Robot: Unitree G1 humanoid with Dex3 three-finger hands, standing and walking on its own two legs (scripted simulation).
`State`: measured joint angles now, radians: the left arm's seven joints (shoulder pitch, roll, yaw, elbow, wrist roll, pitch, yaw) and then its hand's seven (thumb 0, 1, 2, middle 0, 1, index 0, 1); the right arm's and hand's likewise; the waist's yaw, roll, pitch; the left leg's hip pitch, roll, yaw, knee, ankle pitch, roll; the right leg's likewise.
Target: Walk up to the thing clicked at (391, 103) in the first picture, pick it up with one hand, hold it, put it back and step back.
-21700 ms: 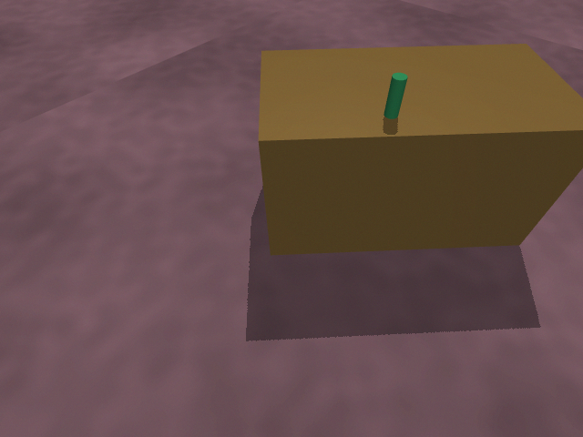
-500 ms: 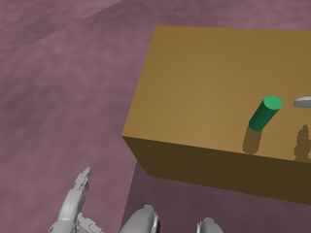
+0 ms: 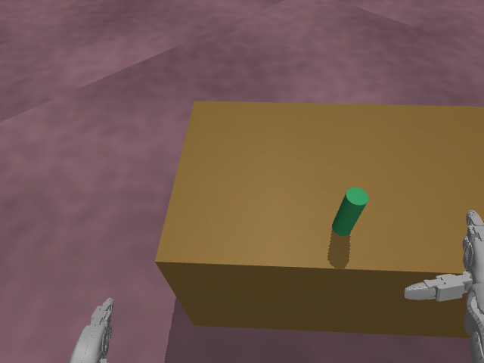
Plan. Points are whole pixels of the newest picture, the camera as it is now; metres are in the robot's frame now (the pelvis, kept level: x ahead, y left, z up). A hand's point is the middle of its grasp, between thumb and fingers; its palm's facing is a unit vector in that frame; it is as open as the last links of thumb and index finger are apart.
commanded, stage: sink last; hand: right
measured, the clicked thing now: (348, 213) +0.44 -0.20 -0.08
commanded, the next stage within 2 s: home in 0.56 s
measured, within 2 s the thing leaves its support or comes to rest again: neither
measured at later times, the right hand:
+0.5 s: hand out of the picture +0.13 -0.25 -0.02, palm faces +0.35 +0.86 -0.37, open 17.3 cm
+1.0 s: hand out of the picture +0.12 -0.19 -0.06, palm faces +0.20 +0.95 -0.24, open 17.5 cm
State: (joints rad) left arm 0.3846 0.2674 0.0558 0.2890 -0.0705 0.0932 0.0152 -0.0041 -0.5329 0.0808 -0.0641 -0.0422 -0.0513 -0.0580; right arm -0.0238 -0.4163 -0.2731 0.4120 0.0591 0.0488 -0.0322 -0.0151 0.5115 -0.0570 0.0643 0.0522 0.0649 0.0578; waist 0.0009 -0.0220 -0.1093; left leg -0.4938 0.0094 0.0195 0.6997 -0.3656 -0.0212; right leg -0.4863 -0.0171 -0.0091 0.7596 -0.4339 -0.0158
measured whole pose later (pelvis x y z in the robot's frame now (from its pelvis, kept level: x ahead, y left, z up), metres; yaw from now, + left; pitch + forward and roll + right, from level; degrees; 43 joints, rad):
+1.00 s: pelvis -0.04 +0.02 -0.01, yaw -1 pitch +5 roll +0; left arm 0.36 0.18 -0.02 0.30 -0.03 -0.05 0.09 0.00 0.17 0.53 -0.15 -0.19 -0.14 -0.20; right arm 0.44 -0.20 -0.08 0.17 0.04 -0.02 -0.05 -0.01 0.55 -0.05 0.06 0.05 0.06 0.05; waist -0.02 0.00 -0.04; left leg -0.50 0.02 0.03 0.79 -0.37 0.00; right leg -0.48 0.00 0.01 0.79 -0.40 0.01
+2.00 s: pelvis -0.03 +0.00 +0.02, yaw -1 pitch -2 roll +0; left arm 0.19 0.35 0.00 1.02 0.03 0.01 0.00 0.01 0.91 0.90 -0.21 -0.29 -0.20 -0.30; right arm 0.21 -0.35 0.01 0.98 -0.03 -0.01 -0.02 -0.01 0.51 -0.07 0.06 0.05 0.06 0.06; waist 0.00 0.00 0.03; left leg -0.22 0.04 0.02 0.53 -0.27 -0.03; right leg -0.20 0.02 -0.01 0.53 -0.30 -0.02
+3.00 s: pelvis -0.03 +0.02 +0.04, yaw -1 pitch -3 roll +0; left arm 0.11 0.34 0.00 1.16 0.01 0.00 0.00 0.01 0.91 0.90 -0.21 -0.29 -0.20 -0.30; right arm 0.12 -0.35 0.01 1.14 -0.01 -0.01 -0.01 -0.01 0.50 -0.07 0.06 0.05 0.07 0.06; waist 0.00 -0.01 0.04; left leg -0.12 0.01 0.04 0.32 -0.16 0.00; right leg -0.08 -0.01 0.01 0.30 -0.18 0.01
